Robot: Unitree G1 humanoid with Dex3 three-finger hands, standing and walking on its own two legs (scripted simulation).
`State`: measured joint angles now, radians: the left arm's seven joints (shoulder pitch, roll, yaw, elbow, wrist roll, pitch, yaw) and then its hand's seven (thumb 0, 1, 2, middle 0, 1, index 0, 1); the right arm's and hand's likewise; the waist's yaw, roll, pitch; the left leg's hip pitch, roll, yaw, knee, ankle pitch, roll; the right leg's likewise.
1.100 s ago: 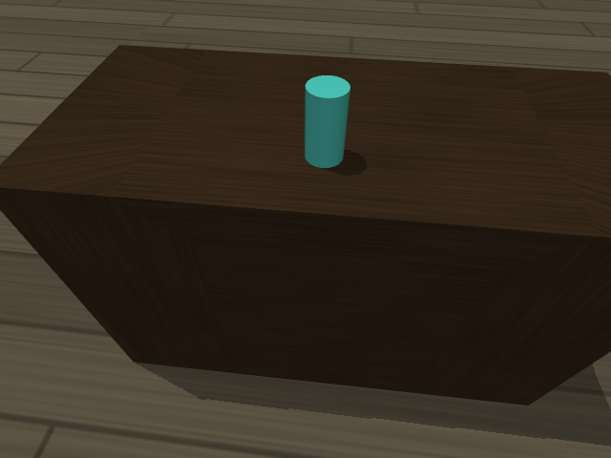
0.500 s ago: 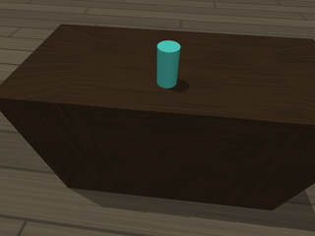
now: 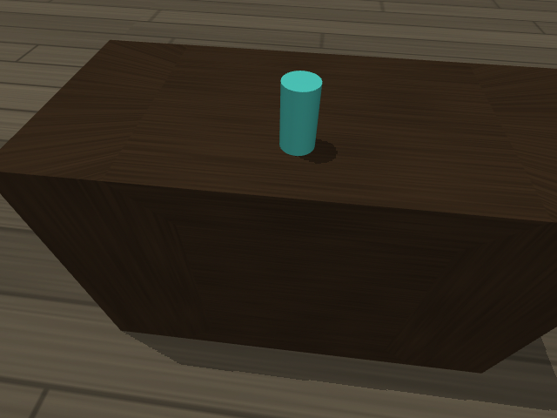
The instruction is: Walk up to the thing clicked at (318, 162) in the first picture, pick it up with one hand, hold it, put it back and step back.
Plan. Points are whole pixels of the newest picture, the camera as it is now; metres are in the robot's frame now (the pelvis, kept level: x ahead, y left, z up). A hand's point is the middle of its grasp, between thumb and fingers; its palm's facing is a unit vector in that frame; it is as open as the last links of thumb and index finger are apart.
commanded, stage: stand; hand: left
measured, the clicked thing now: (299, 115) +0.63 -0.02 +0.09
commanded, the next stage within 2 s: walk up in 0.02 s
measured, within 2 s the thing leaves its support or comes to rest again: neither
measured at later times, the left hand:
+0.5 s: hand out of the picture +0.13 +0.14 -0.17, palm faces -0.13 -0.94 -0.33, open 7.4 cm
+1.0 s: hand (255, 366) +0.24 +0.05 -0.16, palm faces -0.15 -0.91 -0.39, open 7.4 cm
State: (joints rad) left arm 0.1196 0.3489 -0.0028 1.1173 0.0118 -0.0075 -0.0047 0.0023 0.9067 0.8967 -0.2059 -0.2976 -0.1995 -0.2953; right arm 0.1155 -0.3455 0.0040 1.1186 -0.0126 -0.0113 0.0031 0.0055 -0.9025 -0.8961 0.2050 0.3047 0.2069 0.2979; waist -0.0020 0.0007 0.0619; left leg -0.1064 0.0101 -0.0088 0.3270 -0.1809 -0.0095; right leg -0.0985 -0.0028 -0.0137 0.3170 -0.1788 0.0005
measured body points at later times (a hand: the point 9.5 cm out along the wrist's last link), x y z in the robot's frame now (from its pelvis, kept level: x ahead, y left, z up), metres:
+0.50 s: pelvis +0.04 -0.12 -0.03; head +0.07 -0.12 +0.42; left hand +0.14 +0.19 -0.15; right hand +0.06 -0.49 -0.12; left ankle +0.04 +0.01 -0.70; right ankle +0.08 -0.26 -0.75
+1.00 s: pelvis +0.11 -0.20 -0.03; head +0.14 -0.21 +0.42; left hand +0.25 +0.10 -0.14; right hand +0.16 -0.52 -0.15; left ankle +0.12 -0.06 -0.74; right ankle +0.12 -0.33 -0.75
